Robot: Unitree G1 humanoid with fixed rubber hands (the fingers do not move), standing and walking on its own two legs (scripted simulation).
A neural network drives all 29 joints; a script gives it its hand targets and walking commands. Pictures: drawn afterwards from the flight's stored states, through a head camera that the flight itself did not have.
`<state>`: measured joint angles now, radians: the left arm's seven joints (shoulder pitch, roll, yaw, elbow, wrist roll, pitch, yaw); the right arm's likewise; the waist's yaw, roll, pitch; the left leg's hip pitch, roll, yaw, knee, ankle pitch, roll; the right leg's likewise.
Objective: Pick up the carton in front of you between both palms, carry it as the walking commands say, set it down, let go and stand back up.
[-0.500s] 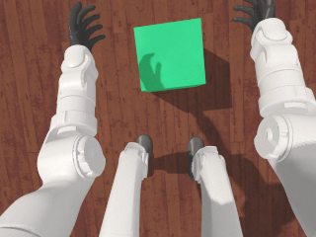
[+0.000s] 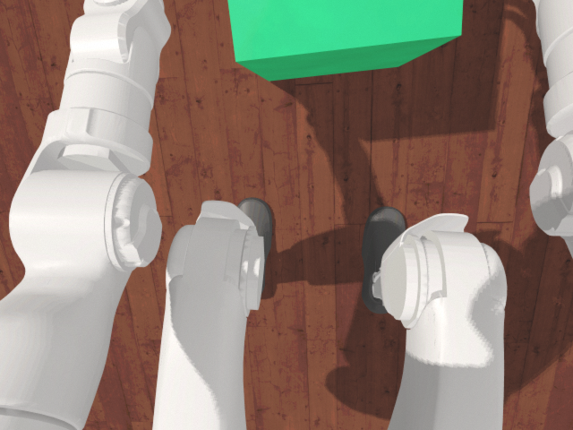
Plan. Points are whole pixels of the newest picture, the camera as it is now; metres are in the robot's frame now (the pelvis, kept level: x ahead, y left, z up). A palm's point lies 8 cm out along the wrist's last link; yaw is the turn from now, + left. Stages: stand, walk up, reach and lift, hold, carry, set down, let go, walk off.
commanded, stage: reach and lift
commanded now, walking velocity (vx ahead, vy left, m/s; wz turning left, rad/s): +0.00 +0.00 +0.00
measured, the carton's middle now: out of the picture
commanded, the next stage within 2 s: none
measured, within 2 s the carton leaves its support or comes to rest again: leaves its support in 0.96 s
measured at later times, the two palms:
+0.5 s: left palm out of the picture +0.56 +0.17 -0.20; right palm out of the picture +0.59 -0.17 -0.20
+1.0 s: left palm out of the picture +0.57 +0.15 -0.19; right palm out of the picture +0.58 -0.16 -0.20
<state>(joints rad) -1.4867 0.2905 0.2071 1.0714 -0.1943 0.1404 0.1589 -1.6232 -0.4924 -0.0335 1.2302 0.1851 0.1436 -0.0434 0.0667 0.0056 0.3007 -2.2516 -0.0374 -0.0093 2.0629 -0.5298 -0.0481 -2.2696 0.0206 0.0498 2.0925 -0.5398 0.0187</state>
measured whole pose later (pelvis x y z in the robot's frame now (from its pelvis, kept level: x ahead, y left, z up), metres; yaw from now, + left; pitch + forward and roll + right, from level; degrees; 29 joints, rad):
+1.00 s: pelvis +0.01 -0.01 -0.04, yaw +0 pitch +36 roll +2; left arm -1.48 0.22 0.32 0.94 -0.08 0.24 0.13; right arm -1.56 -0.36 -0.08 1.07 0.08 0.23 -0.07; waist 0.04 0.02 0.39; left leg -2.25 -0.04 -0.03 2.22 -0.60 -0.06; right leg -2.28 0.03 0.03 2.25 -0.61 0.00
